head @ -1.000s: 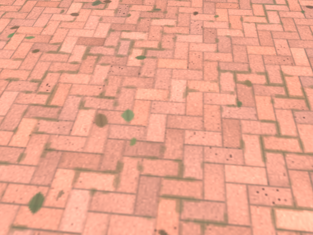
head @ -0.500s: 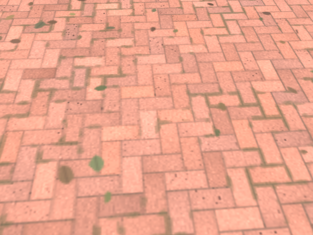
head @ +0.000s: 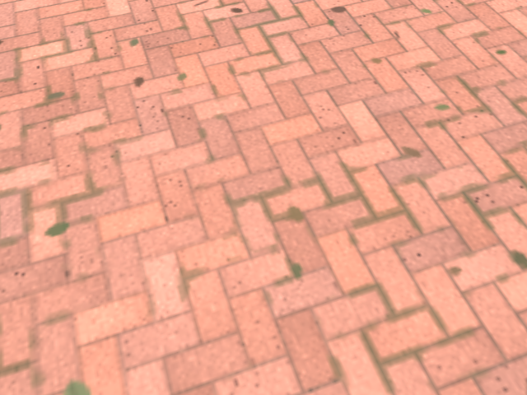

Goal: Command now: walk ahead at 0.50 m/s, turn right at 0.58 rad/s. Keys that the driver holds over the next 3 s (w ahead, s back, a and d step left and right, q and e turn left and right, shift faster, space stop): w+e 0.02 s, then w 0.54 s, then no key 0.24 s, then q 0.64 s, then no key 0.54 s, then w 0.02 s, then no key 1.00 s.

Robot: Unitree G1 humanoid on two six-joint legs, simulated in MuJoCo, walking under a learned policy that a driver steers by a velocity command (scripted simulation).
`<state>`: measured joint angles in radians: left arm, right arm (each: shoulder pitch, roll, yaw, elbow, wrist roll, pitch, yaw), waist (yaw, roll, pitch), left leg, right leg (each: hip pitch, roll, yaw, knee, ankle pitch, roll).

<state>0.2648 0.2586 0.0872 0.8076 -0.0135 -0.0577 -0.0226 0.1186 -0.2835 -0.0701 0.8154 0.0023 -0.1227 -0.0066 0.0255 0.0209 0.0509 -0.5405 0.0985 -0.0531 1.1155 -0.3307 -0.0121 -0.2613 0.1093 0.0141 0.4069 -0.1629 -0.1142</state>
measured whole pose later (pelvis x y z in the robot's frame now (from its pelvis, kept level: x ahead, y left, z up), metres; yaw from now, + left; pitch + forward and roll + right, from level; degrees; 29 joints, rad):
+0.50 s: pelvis +0.29 +0.06 +0.00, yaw -6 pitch +1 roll +1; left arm 0.26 0.28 0.06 0.79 -0.01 -0.07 0.00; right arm 0.25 -0.25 -0.05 0.84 -0.01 -0.11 0.03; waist -0.02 -0.04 0.02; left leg -0.25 -0.06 0.04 0.38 -0.16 0.06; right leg -0.51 -0.05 0.05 1.12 -0.33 -0.04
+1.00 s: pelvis +0.48 +0.00 -0.01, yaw -3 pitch +2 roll +0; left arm 0.10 0.22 0.04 0.79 0.03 -0.04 0.01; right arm 0.22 -0.29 -0.05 0.86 0.01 0.03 -0.04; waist -0.02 0.04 0.04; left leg -0.47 0.05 -0.03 1.02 -0.51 -0.07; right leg -0.39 0.00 -0.08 0.46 -0.10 -0.05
